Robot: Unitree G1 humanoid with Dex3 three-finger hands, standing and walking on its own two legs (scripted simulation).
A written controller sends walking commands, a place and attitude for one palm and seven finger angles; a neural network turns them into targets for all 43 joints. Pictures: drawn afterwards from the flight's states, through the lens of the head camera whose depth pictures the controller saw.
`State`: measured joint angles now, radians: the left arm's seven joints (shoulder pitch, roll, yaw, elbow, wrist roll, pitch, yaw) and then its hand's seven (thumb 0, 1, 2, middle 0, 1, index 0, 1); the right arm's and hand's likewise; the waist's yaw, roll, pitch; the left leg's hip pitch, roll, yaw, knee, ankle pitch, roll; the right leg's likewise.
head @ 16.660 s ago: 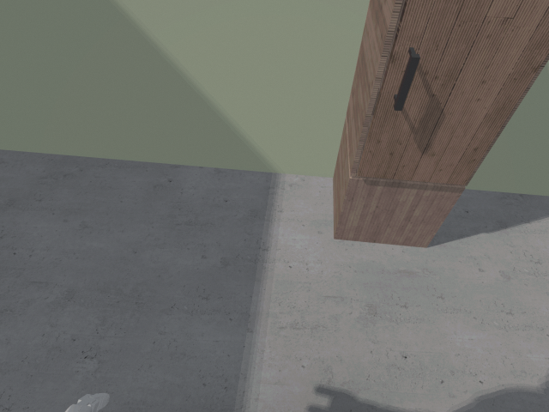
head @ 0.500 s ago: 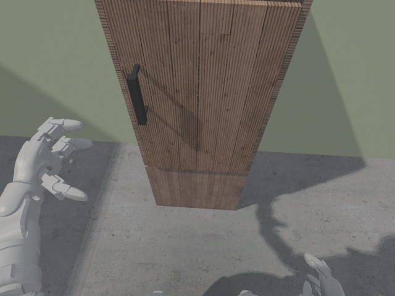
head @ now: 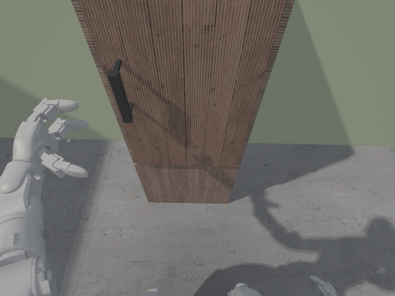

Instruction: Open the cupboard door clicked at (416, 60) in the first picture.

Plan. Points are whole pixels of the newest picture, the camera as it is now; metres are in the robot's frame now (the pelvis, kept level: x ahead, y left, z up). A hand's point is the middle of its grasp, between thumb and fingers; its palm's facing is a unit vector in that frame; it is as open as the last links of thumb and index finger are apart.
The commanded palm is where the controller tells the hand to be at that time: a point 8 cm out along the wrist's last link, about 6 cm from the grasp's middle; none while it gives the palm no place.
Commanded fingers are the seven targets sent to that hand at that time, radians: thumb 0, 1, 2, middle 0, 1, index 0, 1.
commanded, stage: move the hooked fingers beside the handle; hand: left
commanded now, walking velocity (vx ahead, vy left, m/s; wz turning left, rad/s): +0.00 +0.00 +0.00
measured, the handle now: (123, 93) +0.54 +0.19 +0.07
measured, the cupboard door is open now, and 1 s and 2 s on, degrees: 0 0 0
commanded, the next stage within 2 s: slide the fingers in behind the handle in 1.58 s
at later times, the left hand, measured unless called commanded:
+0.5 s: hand (85, 116) +0.46 +0.25 +0.08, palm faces -0.03 -1.00 +0.00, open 14.0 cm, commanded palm +0.45 +0.30 +0.08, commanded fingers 0.00 -0.50 0.30 -0.30 -1.20 -0.30 -1.20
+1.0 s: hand (93, 103) +0.51 +0.25 +0.07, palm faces -0.02 -1.00 +0.01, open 14.0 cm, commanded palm +0.48 +0.29 +0.07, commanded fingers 0.00 -0.50 0.30 -0.30 -1.20 -0.30 -1.20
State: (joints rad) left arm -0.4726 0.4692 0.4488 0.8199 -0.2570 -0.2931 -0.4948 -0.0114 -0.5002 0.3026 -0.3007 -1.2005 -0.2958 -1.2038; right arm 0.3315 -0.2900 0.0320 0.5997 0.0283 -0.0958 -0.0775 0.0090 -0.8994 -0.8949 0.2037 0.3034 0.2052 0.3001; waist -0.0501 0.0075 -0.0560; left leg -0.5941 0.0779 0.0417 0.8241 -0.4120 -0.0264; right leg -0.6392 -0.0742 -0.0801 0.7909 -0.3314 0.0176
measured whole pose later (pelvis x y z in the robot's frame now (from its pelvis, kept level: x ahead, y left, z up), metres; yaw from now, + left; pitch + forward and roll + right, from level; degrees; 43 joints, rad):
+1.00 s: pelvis +0.01 +0.02 -0.02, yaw -2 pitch +20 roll -2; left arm -0.86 0.64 0.51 1.15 -0.12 -0.31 -0.43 -0.01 -0.50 0.30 -0.30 -1.20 -0.30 -1.20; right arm 0.43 -0.28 0.05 0.58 -0.01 0.08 -0.03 0.00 -0.90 -0.89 0.20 0.30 0.21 0.30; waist -0.16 0.01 -0.07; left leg -0.81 0.10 0.05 0.93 -0.46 -0.01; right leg -0.84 -0.05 -0.06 0.84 -0.33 0.04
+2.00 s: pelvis +0.00 +0.01 -0.02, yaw -2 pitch +18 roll -2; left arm -0.83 0.57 0.47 1.11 -0.13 -0.33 -0.39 -0.01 -0.50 0.30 -0.30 -1.20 -0.30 -1.20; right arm 0.42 -0.28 0.04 0.60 0.00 0.07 -0.03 0.00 -0.90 -0.89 0.20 0.30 0.21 0.30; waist -0.15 0.01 -0.08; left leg -0.80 0.10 0.04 0.94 -0.45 -0.01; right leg -0.83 -0.06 -0.07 0.85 -0.33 0.03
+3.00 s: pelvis +0.00 +0.00 -0.01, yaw -1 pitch +17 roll -1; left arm -0.86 0.40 0.37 1.11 -0.09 -0.38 -0.19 -0.01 -0.50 0.30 -0.30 -1.20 -0.30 -1.21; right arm 0.38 -0.26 0.02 0.62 -0.01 0.04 -0.01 0.00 -0.90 -0.89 0.20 0.30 0.20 0.30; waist -0.14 0.02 -0.08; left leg -0.77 0.08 0.04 0.91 -0.44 -0.02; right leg -0.81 -0.06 -0.06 0.86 -0.35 0.02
